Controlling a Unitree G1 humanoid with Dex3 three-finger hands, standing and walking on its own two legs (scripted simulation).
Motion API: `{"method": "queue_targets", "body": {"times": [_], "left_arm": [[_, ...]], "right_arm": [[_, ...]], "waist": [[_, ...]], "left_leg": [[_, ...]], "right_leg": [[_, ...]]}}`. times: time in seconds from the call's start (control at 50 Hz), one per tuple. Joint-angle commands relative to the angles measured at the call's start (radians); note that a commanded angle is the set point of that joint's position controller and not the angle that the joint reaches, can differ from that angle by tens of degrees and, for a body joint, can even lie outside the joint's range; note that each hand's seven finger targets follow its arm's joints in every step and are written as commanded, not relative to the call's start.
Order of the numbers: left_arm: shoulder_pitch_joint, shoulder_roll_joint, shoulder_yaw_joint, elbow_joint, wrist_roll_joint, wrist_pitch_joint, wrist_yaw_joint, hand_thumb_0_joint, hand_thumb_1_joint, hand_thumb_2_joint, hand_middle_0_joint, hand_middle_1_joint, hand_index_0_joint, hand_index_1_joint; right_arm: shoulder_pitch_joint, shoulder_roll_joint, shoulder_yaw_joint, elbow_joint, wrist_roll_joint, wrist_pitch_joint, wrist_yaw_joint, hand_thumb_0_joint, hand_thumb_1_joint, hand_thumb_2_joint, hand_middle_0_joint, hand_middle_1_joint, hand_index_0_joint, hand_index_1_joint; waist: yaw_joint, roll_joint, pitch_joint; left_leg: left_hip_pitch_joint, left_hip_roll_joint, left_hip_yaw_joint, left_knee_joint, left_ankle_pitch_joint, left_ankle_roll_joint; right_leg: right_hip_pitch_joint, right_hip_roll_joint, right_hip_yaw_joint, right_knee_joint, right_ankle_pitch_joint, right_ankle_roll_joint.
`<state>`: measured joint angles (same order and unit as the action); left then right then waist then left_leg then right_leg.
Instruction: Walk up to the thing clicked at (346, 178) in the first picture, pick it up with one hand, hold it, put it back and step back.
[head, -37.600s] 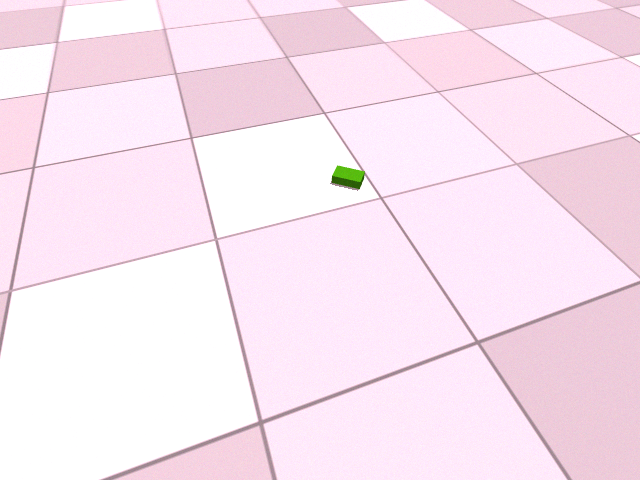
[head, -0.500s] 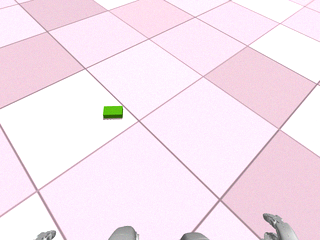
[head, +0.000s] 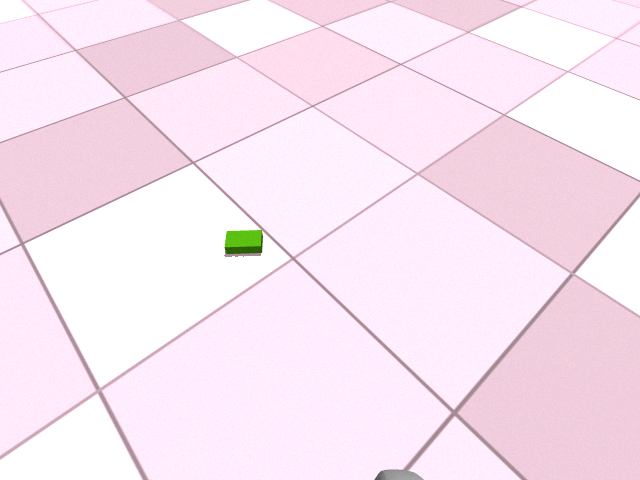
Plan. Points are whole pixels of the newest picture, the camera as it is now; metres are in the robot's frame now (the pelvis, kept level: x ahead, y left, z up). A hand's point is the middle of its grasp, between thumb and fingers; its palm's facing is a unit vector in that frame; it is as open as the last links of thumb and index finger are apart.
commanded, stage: step back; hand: left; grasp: from above
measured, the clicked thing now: (244, 241) +1.05 +0.31 -0.75
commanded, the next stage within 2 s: stand in 0.54 s
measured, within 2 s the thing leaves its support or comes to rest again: neither
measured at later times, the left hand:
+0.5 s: hand out of the picture +0.14 +0.27 -0.16, palm faces +0.04 -0.94 -0.33, open 7.4 cm
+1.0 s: hand out of the picture +0.11 +0.25 -0.14, palm faces +0.00 -0.94 -0.34, open 7.4 cm
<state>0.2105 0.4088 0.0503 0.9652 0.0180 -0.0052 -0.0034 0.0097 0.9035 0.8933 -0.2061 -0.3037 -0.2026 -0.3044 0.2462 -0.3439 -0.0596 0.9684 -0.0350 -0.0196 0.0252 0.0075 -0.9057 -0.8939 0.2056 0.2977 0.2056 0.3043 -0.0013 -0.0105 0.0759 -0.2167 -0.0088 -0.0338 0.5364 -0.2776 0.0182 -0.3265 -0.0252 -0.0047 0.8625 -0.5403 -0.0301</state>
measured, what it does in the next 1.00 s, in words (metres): steps on the spot: right foot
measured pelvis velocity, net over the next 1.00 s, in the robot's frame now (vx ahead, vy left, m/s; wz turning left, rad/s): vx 0.03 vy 0.00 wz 0.01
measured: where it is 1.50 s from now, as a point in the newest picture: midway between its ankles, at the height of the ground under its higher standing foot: outside the picture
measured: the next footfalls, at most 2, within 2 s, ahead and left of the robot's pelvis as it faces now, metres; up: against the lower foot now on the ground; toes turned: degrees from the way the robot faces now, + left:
right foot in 0.10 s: +0.09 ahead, -0.13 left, +0.00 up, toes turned -2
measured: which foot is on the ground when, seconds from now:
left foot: down 0.00-1.00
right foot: up 0.00-0.08, down 0.10-1.00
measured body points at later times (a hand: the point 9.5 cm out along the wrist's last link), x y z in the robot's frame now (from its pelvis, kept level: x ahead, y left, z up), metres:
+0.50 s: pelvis +0.04 +0.01 +0.00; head +0.06 +0.02 +0.45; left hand +0.13 +0.31 -0.13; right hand +0.11 -0.30 -0.13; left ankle +0.02 +0.12 -0.73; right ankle +0.05 -0.13 -0.73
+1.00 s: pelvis +0.03 +0.00 +0.01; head +0.04 +0.00 +0.46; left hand +0.11 +0.30 -0.12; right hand +0.14 -0.29 -0.11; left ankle +0.02 +0.12 -0.73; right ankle +0.05 -0.13 -0.73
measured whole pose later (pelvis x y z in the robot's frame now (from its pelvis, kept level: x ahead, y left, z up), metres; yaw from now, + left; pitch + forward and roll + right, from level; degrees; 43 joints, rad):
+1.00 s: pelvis +0.03 +0.00 +0.01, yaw +1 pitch -3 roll +0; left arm 0.10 0.35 -0.01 1.14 0.01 -0.02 0.00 0.01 0.90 0.89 -0.21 -0.30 -0.20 -0.30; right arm 0.06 -0.34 -0.01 1.11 -0.01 -0.02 0.01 0.01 -0.91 -0.89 0.20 0.30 0.20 0.30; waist 0.01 0.00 0.06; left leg -0.07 0.00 -0.01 0.32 -0.20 0.00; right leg -0.11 -0.04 -0.03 0.33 -0.16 0.02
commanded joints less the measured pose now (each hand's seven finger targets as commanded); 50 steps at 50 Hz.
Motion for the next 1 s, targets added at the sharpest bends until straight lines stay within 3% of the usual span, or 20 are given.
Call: {"method": "queue_targets", "body": {"times": [0.0,0.04,0.08,0.1,0.12,0.14,0.16,0.2,0.26,0.3,0.32,0.34,0.36,0.38,0.4,0.46,0.56,0.62,0.82,0.98], "left_arm": [[-0.032,0.155,0.048,-0.082,-0.002,-0.04,0.0,0.0,0.9,0.9,-0.2,-0.3,-0.2,-0.3],[-0.014,0.138,0.049,-0.057,-0.004,-0.042,0.009,0.0,0.9,0.9,-0.2,-0.3,-0.2,-0.3],[0.049,0.155,0.056,-0.014,0.003,-0.046,0.024,0.0,0.9,0.9,-0.2,-0.3,-0.2,-0.3],[0.052,0.205,0.068,-0.01,0.014,-0.049,0.03,0.0,0.9,0.9,-0.2,-0.3,-0.2,-0.3],[0.023,0.271,0.079,-0.026,0.022,-0.054,0.032,0.0,0.9,0.9,-0.2,-0.3,-0.2,-0.3],[-0.103,0.3,0.08,-0.054,0.023,-0.051,0.026,0.0,0.9,0.9,-0.2,-0.3,-0.2,-0.3],[-0.173,0.282,0.078,-0.075,0.024,-0.049,0.022,0.0,0.9,0.9,-0.2,-0.3,-0.2,-0.3],[-0.171,0.228,0.062,-0.074,0.016,-0.053,0.02,0.0,0.9,0.9,-0.2,-0.3,-0.2,-0.3],[-0.153,0.226,0.059,-0.043,0.015,-0.053,0.018,0.0,0.9,0.9,-0.2,-0.3,-0.2,-0.3],[-0.194,0.212,0.053,-0.049,0.004,-0.041,0.013,0.0,0.9,0.9,-0.2,-0.3,-0.2,-0.3],[-0.207,0.181,0.043,-0.05,-0.002,-0.037,0.013,0.0,0.9,0.9,-0.2,-0.3,-0.2,-0.3],[-0.204,0.152,0.037,-0.055,-0.011,-0.034,0.013,0.0,0.9,0.9,-0.2,-0.3,-0.2,-0.3],[-0.185,0.132,0.029,-0.048,-0.023,-0.029,0.012,0.0,0.9,0.9,-0.2,-0.3,-0.2,-0.3],[-0.167,0.151,0.031,-0.022,-0.027,-0.025,0.014,0.0,0.9,0.9,-0.2,-0.3,-0.2,-0.3],[-0.159,0.154,0.03,-0.005,-0.022,-0.029,0.017,0.0,0.9,0.9,-0.2,-0.3,-0.2,-0.3],[-0.167,0.175,0.032,0.005,-0.014,-0.042,0.017,0.0,0.9,0.9,-0.2,-0.3,-0.2,-0.3],[-0.156,0.13,0.0,0.047,-0.023,-0.03,0.017,0.0,0.9,0.9,-0.2,-0.3,-0.2,-0.3],[-0.17,0.13,-0.005,0.06,-0.019,-0.026,0.017,0.0,0.9,0.9,-0.2,-0.3,-0.2,-0.3],[-0.174,0.141,-0.013,0.102,-0.008,-0.031,0.011,0.0,0.9,0.9,-0.2,-0.3,-0.2,-0.3],[-0.175,0.154,-0.014,0.104,-0.008,-0.041,0.012,0.0,0.9,0.9,-0.2,-0.3,-0.2,-0.3]], "right_arm": [[-0.051,-0.275,-0.063,-0.072,0.002,-0.023,-0.024,0.0,-0.9,-0.9,0.2,0.3,0.2,0.3],[-0.095,-0.252,-0.045,-0.081,0.011,-0.01,-0.025,0.0,-0.9,-0.9,0.2,0.3,0.2,0.3],[-0.147,-0.192,-0.019,-0.096,0.027,0.005,-0.028,0.0,-0.9,-0.9,0.2,0.3,0.2,0.3],[-0.133,-0.15,-0.004,-0.1,0.034,0.007,-0.031,0.0,-0.9,-0.9,0.2,0.3,0.2,0.3],[-0.096,-0.123,0.004,-0.096,0.032,0.012,-0.037,0.0,-0.9,-0.9,0.2,0.3,0.2,0.3],[-0.053,-0.191,-0.02,-0.056,0.023,0.024,-0.043,0.0,-0.9,-0.9,0.2,0.3,0.2,0.3],[-0.002,-0.225,-0.033,-0.024,0.019,0.023,-0.042,0.0,-0.9,-0.9,0.2,0.3,0.2,0.3],[-0.018,-0.215,-0.024,-0.006,0.023,0.015,-0.035,0.0,-0.9,-0.9,0.2,0.3,0.2,0.3],[-0.035,-0.196,-0.018,0.007,0.016,0.006,-0.034,0.0,-0.9,-0.9,0.2,0.3,0.2,0.3],[0.008,-0.18,-0.013,0.033,0.013,-0.006,-0.037,0.0,-0.9,-0.9,0.2,0.3,0.2,0.3],[0.013,-0.194,-0.023,0.045,0.007,-0.011,-0.041,0.0,-0.9,-0.9,0.2,0.3,0.2,0.3],[-0.001,-0.224,-0.03,0.043,0.0,-0.016,-0.046,0.0,-0.9,-0.9,0.2,0.3,0.2,0.3],[-0.069,-0.257,-0.031,0.027,0.001,-0.022,-0.047,0.0,-0.9,-0.9,0.2,0.3,0.2,0.3],[-0.146,-0.284,-0.031,0.017,0.008,-0.02,-0.041,0.0,-0.9,-0.9,0.2,0.3,0.2,0.3],[-0.174,-0.264,-0.024,0.017,0.01,-0.017,-0.037,0.0,-0.9,-0.9,0.2,0.3,0.2,0.3],[-0.15,-0.221,-0.01,0.033,0.018,-0.017,-0.043,0.0,-0.9,-0.9,0.2,0.3,0.2,0.3],[-0.164,-0.232,-0.006,0.051,0.029,-0.027,-0.043,0.0,-0.9,-0.9,0.2,0.3,0.2,0.3],[-0.183,-0.222,-0.001,0.059,0.03,-0.023,-0.044,0.0,-0.9,-0.9,0.2,0.3,0.2,0.3],[-0.225,-0.207,0.004,0.073,0.029,-0.015,-0.032,0.0,-0.9,-0.9,0.2,0.3,0.2,0.3],[-0.225,-0.202,0.008,0.087,0.027,-0.013,-0.024,0.0,-0.9,-0.9,0.2,0.3,0.2,0.3]], "waist": [[-0.001,0.179,-0.013],[0.028,0.171,-0.046],[0.08,0.111,-0.074],[0.078,-0.008,-0.082],[0.063,-0.135,-0.073],[0.027,-0.101,-0.046],[-0.004,-0.098,-0.006],[0.003,-0.087,0.005],[0.019,-0.155,-0.033],[-0.024,-0.138,-0.063],[-0.027,-0.099,-0.086],[-0.013,-0.009,-0.108],[0.022,0.061,-0.114],[0.045,0.09,-0.097],[0.048,0.095,-0.088],[0.025,0.076,-0.162],[0.013,0.082,-0.202],[0.012,0.07,-0.171],[0.006,0.022,-0.064],[0.001,0.004,-0.082]], "left_leg": [[-0.012,0.197,-0.241,-0.196,0.067,0.152],[-0.076,0.165,-0.168,-0.121,0.129,0.115],[-0.188,0.12,-0.119,0.002,0.067,0.059],[-0.26,0.044,-0.102,0.101,-0.028,0.024],[-0.289,-0.038,-0.092,0.213,-0.2,-0.006],[-0.177,0.003,-0.073,0.319,-0.301,-0.013],[-0.118,0.033,-0.061,0.326,-0.293,-0.024],[-0.116,0.02,-0.072,0.242,-0.237,-0.01],[-0.12,0.03,-0.037,0.16,-0.185,-0.013],[0.009,0.014,0.014,-0.083,-0.014,-0.012],[0.051,0.038,-0.037,-0.124,0.124,-0.005],[0.055,0.117,-0.139,-0.157,0.275,0.018],[0.019,0.192,-0.229,-0.179,0.298,0.056],[-0.039,0.205,-0.224,-0.146,0.26,0.096],[-0.074,0.202,-0.206,-0.138,0.251,0.088],[0.004,0.119,-0.087,-0.079,0.429,0.019],[0.123,0.145,-0.102,-0.12,0.576,0.015],[0.143,0.144,-0.085,-0.156,0.572,0.009],[0.095,0.131,-0.076,-0.276,0.242,0.0],[0.103,0.124,-0.067,-0.286,0.2,-0.007]], "right_leg": [[-0.031,-0.007,-0.014,-0.152,0.111,0.006],[0.119,0.023,-0.05,-0.329,0.234,0.012],[0.285,0.019,-0.015,-0.439,0.37,0.01],[0.316,-0.079,0.153,-0.484,0.321,-0.012],[0.234,-0.266,0.426,-0.625,0.106,-0.076],[0.052,-0.364,0.48,-0.657,-0.1,-0.173],[-0.034,-0.363,0.473,-0.632,-0.094,-0.202],[-0.003,-0.271,0.322,-0.574,0.09,-0.148],[0.082,-0.239,0.242,-0.519,0.306,-0.122],[0.058,-0.195,0.146,-0.437,0.44,-0.086],[0.065,-0.162,0.104,-0.375,0.525,-0.047],[0.074,-0.112,0.056,-0.291,0.538,-0.011],[0.085,-0.05,0.02,-0.272,0.427,0.013],[0.128,-0.018,0.004,-0.304,0.271,0.019],[0.18,-0.032,0.013,-0.351,0.269,0.015],[0.252,-0.093,0.045,-0.378,0.574,-0.011],[0.271,-0.097,0.041,-0.408,0.693,-0.001],[0.27,-0.092,0.034,-0.435,0.677,0.007],[0.245,-0.103,0.058,-0.557,0.474,0.021],[0.245,-0.112,0.067,-0.583,0.473,0.02]]}}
